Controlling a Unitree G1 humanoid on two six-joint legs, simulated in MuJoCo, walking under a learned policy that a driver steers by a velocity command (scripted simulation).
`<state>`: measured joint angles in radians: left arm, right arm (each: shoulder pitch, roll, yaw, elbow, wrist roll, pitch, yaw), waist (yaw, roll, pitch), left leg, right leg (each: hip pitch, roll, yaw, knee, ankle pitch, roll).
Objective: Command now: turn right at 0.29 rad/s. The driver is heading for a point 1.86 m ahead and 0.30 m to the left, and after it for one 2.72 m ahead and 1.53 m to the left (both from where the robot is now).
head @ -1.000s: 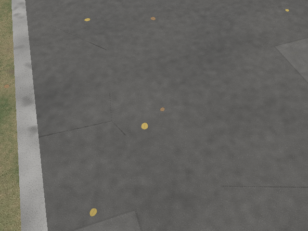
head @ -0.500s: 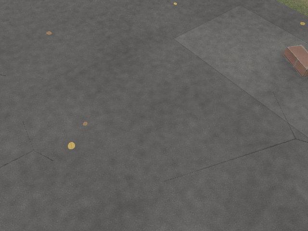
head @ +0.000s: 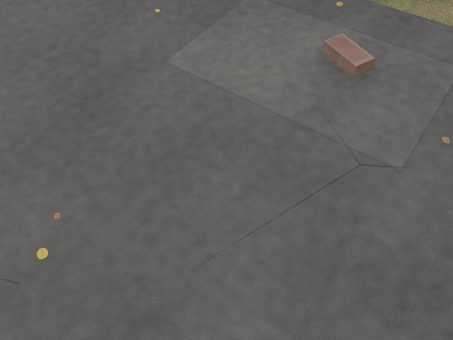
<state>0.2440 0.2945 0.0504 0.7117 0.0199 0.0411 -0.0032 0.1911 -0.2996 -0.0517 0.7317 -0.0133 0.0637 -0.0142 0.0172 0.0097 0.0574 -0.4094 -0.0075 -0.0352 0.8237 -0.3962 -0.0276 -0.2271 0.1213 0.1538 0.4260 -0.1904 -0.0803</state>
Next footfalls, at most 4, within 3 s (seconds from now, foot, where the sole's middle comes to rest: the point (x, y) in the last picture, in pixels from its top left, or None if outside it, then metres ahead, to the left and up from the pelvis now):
0.12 left None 0.05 0.12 -0.78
0.36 right None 0.01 -0.10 -0.78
1.20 right None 0.40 -0.08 -0.78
1.76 left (223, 260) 0.71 0.08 -0.78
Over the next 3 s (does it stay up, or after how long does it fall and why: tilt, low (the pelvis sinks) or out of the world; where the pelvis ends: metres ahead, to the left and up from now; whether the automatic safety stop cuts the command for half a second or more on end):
stays up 1.22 0.01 -0.01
